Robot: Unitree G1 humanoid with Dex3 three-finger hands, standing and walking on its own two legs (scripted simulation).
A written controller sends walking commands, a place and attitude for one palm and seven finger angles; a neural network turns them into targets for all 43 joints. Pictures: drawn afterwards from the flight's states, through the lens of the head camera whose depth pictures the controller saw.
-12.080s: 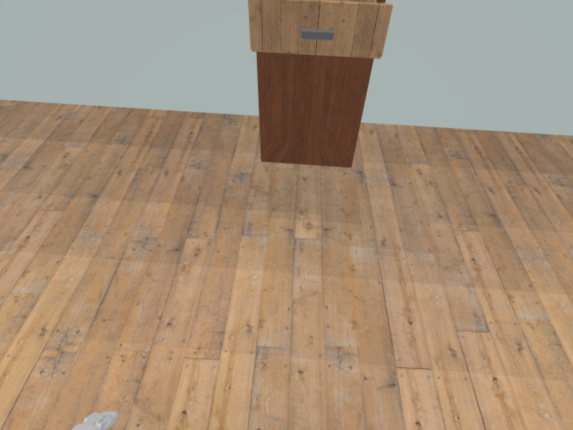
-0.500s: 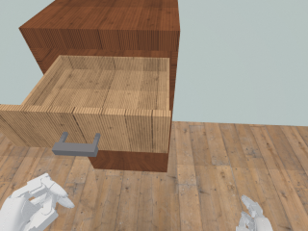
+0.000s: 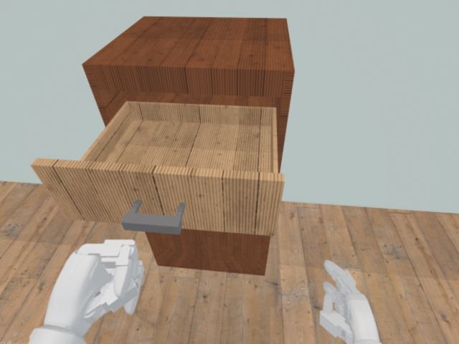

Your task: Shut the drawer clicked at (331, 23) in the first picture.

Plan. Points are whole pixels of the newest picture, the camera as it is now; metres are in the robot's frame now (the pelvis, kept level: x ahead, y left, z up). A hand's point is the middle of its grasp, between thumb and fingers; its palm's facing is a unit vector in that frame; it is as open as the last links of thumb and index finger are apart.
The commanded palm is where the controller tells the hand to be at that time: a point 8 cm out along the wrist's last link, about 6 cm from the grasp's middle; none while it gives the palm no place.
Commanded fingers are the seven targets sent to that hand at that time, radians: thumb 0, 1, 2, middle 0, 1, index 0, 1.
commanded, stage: raise the hand and make a fist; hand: left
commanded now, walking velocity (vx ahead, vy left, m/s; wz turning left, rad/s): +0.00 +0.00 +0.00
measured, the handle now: (155, 214) +0.33 +0.18 +0.07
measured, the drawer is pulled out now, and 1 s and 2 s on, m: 0.29 0.29 0.29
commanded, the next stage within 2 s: bring the fist close to the handle in 0.46 s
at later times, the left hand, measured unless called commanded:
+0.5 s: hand (133, 278) +0.16 +0.14 +0.17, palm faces +0.05 -0.99 -0.14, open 3.3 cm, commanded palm +0.10 +0.19 +0.17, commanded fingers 0.00 0.90 0.90 -1.40 -1.60 -1.40 -1.60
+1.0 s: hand (140, 273) +0.19 +0.15 +0.12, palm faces +0.03 -1.00 -0.08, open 3.3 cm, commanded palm +0.14 +0.20 +0.12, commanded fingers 0.00 0.90 0.90 -1.40 -1.60 -1.40 -1.60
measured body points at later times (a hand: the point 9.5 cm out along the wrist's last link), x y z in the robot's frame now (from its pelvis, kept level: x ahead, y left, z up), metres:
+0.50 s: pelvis +0.01 -0.04 +0.01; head -0.04 -0.06 +0.45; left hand +0.15 +0.19 +0.18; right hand +0.21 -0.25 -0.04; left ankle +0.03 +0.07 -0.71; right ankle -0.02 -0.10 -0.71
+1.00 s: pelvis +0.01 -0.05 +0.01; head -0.01 -0.07 +0.46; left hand +0.18 +0.20 +0.13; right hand +0.20 -0.29 -0.05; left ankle +0.03 +0.07 -0.71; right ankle -0.02 -0.10 -0.71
